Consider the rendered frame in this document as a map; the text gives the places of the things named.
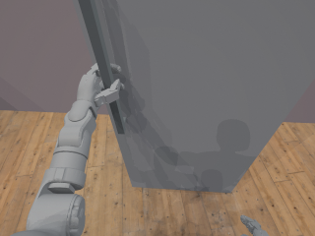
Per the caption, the left robot hand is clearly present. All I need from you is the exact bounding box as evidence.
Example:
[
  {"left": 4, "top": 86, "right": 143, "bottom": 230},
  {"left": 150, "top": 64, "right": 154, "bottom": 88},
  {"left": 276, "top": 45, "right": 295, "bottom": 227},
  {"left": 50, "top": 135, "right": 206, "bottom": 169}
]
[{"left": 77, "top": 63, "right": 125, "bottom": 111}]

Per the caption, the left robot upper arm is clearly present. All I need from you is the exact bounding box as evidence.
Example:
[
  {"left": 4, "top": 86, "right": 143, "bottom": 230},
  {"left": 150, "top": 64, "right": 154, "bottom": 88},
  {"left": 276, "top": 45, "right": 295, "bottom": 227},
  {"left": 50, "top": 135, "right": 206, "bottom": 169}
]
[{"left": 10, "top": 194, "right": 86, "bottom": 236}]

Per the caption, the fridge door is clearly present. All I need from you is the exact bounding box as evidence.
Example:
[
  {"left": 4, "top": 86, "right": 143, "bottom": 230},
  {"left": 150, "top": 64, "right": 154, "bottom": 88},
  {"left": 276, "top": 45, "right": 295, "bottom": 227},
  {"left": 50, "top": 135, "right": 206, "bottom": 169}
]
[{"left": 72, "top": 0, "right": 315, "bottom": 193}]

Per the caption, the right robot hand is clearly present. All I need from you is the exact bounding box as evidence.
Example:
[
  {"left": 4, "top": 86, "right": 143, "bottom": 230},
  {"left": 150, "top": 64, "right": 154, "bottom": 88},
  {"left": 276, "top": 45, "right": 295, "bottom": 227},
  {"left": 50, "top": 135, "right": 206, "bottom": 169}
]
[{"left": 240, "top": 214, "right": 269, "bottom": 236}]

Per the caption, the robot left forearm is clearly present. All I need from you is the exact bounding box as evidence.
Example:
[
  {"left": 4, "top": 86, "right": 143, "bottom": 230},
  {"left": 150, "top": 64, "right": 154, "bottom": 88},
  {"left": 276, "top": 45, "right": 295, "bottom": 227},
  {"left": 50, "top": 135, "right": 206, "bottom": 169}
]
[{"left": 26, "top": 100, "right": 97, "bottom": 231}]

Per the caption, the handle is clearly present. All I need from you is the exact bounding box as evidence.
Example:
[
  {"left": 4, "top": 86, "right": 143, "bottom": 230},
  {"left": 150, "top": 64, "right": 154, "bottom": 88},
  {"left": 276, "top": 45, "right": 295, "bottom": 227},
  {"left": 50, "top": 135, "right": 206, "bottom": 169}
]
[{"left": 78, "top": 0, "right": 126, "bottom": 135}]

